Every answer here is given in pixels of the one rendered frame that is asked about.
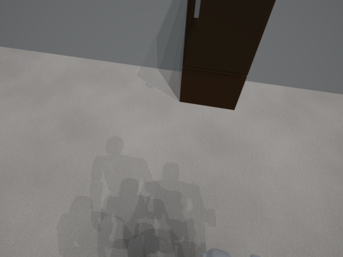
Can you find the cupboard door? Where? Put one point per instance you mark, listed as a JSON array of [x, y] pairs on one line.
[[225, 34]]

